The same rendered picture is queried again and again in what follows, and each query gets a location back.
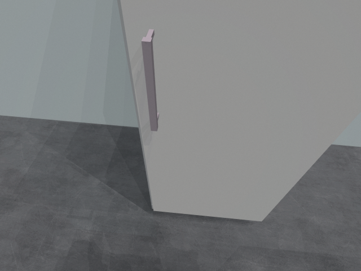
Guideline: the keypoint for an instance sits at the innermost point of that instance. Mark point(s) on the handle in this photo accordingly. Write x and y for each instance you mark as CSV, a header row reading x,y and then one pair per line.
x,y
147,49

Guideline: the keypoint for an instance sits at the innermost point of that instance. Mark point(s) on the fridge door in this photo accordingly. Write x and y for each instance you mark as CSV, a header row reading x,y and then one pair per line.
x,y
250,94

